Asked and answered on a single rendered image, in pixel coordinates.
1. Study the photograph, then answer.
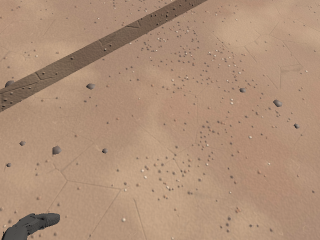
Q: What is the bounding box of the left robot hand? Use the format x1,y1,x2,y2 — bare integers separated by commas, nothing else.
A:
1,213,60,240

